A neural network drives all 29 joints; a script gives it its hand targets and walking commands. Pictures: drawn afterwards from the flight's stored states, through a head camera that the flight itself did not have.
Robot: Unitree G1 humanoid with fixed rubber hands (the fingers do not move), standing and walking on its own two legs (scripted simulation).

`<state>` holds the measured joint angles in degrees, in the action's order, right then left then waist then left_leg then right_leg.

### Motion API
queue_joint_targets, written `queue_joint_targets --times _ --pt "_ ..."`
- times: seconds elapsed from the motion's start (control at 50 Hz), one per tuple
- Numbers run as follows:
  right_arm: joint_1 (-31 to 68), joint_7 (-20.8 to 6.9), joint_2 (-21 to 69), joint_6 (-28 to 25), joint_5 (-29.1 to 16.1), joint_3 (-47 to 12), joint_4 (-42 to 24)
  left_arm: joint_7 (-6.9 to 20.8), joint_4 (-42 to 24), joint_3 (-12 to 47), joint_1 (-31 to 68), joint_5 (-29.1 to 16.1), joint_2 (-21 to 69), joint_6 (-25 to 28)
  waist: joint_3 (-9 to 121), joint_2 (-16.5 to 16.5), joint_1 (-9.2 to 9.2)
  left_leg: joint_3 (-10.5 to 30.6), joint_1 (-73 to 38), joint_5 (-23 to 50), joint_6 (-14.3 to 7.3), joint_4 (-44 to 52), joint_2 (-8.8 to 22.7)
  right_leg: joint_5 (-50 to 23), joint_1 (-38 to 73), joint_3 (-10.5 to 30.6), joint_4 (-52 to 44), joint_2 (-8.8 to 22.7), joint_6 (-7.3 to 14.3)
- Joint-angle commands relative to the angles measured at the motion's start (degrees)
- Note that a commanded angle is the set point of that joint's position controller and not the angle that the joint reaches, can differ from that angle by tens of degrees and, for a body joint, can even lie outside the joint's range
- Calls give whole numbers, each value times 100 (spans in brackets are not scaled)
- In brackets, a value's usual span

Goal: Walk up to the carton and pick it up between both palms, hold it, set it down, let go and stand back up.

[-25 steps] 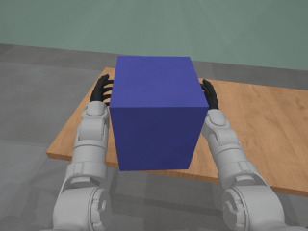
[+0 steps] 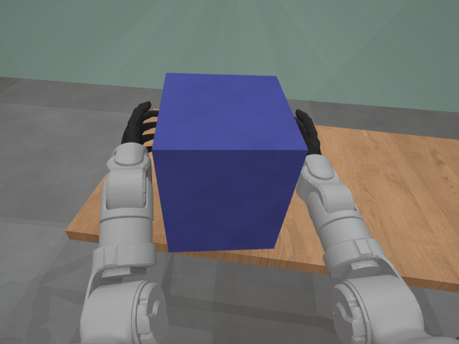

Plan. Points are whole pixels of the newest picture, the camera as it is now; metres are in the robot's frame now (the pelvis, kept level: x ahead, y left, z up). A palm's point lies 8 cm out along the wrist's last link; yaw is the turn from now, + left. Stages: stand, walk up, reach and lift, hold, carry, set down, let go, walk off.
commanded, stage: reach and lift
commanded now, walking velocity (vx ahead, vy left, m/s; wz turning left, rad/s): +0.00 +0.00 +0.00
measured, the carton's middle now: (222, 164) +0.40 -0.01 +0.15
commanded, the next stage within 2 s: hold in 0.88 s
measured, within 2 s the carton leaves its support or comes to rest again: neither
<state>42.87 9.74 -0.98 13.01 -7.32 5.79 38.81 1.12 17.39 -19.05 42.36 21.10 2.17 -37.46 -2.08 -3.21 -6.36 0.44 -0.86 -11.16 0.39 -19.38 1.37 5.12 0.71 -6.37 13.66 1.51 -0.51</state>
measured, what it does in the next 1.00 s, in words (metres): stands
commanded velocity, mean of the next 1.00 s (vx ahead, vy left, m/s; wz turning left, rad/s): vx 0.00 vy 0.00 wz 0.00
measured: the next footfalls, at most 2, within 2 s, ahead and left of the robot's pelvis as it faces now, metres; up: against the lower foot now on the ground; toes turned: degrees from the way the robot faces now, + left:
none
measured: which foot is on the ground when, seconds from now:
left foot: down 0.00-1.00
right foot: down 0.00-1.00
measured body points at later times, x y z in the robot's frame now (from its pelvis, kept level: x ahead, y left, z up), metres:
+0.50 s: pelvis +0.01 +0.00 +0.00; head -0.04 +0.03 +0.45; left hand +0.40 +0.13 +0.22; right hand +0.39 -0.16 +0.20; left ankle +0.01 +0.12 -0.75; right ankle +0.04 -0.13 -0.75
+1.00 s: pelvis +0.01 +0.00 +0.00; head -0.05 +0.02 +0.45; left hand +0.40 +0.14 +0.24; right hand +0.39 -0.16 +0.22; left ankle +0.01 +0.12 -0.75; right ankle +0.04 -0.13 -0.75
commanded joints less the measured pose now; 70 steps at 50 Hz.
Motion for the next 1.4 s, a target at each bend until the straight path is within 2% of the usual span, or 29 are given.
queue_joint_targets --times 0.0,0.08,0.16,0.38,0.6,0.84,0.9,1.0,1.04,1.12,1.16,1.2,1.26,1.38 --pt "4415 -519 3084 -251 -206 -1639 -1535 863 -117 2158 3356 -656 3214 101 1544 355 -72 -235 502 539 27 496 -386 -125 976 -23 43 -408 -138" --pt "4605 -553 3099 -294 -221 -1636 -1698 833 -208 2263 3421 -739 3289 106 1832 427 -83 -230 328 791 67 394 -373 -261 987 -37 85 -434 -113" --pt "4626 -513 3101 -275 -307 -1797 -1812 805 -283 2310 3356 -779 3277 92 2029 362 -86 -221 163 1131 81 267 -391 -573 1071 -32 125 -467 -131" --pt "4448 -378 3098 -102 -589 -2107 -2030 906 -638 2324 3191 -728 3143 -92 1953 334 -79 -225 101 1589 120 174 -432 -1135 1352 0 174 -471 -186" --pt "4486 -378 3036 39 -610 -2024 -2049 906 -753 2460 3347 -792 3191 -182 1839 425 -153 -213 96 1457 176 230 -386 -792 1173 -18 132 -486 -152" --pt "4744 -407 3039 95 -619 -1959 -1909 887 -565 2321 3539 -772 3160 -242 1906 401 -101 -225 145 1374 133 254 -376 -642 1161 -4 128 -508 -127" --pt "4833 -374 3116 120 -754 -2140 -2019 877 -702 2308 3542 -771 3136 -283 2092 408 -4 -230 65 1644 118 163 -391 -876 1294 30 167 -522 -124" --pt "4890 -180 3250 308 -1300 -2782 -2482 846 -1328 2391 3457 -822 3060 -496 2466 419 255 -228 -271 2545 117 -115 -423 -1461 1563 67 285 -581 -155" --pt "4822 -131 3203 453 -1326 -2737 -2419 899 -1297 2337 3460 -764 2998 -639 2110 403 231 -279 -152 2290 112 2 -410 -1118 1462 54 230 -572 -156" --pt "4795 -199 3090 709 -974 -2094 -1948 1147 -742 2157 3639 -591 2978 -819 1106 398 54 -449 742 729 22 615 -383 180 1308 88 114 -516 -115" --pt "4912 -252 3084 758 -818 -1798 -1812 1244 -564 2170 3827 -619 3045 -807 1049 468 -28 -439 1079 179 2 777 -384 401 1370 135 130 -485 -84" --pt "5070 -274 3126 756 -767 -1669 -1793 1258 -513 2260 3996 -733 3143 -745 1257 558 -96 -396 1137 55 39 763 -379 374 1377 157 174 -477 -71" --pt "5235 -272 3231 748 -766 -1680 -1824 1207 -472 2283 4176 -893 3169 -631 1677 553 -156 -348 951 254 69 612 -400 137 1344 140 187 -483 -84" --pt "5219 -231 3340 803 -917 -1998 -1847 1173 -373 1968 4071 -834 2970 -577 2008 404 19 -298 838 605 15 498 -448 -285 1534 105 239 -516 -129"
